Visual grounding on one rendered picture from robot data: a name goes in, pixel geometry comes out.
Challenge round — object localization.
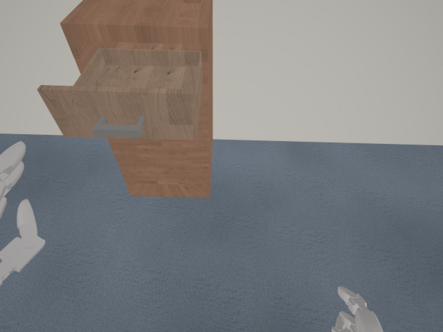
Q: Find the drawer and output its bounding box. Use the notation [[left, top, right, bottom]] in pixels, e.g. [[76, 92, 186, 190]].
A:
[[37, 48, 203, 140]]

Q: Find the robot right hand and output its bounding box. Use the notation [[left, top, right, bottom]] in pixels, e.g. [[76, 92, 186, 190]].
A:
[[332, 286, 383, 332]]

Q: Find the handle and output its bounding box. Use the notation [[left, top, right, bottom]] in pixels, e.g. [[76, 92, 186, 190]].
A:
[[92, 115, 144, 137]]

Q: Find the robot left hand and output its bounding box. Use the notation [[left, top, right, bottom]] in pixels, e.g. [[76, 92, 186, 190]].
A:
[[0, 141, 45, 286]]

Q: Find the cabinet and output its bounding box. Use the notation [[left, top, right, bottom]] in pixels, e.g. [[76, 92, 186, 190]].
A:
[[60, 0, 213, 198]]

